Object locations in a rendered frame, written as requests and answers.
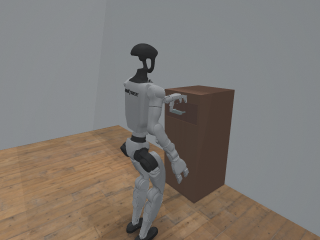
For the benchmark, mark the right robot foot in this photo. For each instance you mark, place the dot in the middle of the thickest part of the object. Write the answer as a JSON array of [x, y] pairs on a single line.
[[152, 232]]

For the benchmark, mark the left robot forearm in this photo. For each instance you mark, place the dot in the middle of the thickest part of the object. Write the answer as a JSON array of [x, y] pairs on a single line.
[[168, 99]]

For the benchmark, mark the robot left hand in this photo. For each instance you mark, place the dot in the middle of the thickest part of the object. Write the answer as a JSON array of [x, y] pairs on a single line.
[[177, 96]]

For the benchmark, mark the handle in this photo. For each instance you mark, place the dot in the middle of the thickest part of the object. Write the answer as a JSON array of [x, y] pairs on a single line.
[[177, 111]]

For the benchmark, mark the drawer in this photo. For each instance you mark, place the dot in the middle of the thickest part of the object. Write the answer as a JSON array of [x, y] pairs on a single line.
[[190, 109]]

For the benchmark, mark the robot right upper arm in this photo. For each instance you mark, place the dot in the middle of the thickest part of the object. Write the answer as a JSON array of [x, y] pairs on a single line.
[[156, 96]]

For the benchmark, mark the right robot forearm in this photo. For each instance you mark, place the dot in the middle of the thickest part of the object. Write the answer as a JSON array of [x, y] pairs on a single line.
[[162, 139]]

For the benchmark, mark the right robot thigh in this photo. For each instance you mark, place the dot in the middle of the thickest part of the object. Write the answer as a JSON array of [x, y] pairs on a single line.
[[152, 163]]

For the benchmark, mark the cabinet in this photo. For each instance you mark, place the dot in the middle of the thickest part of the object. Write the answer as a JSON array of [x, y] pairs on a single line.
[[204, 146]]

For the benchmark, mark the robot right hand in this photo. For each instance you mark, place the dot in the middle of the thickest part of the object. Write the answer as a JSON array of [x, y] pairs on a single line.
[[178, 167]]

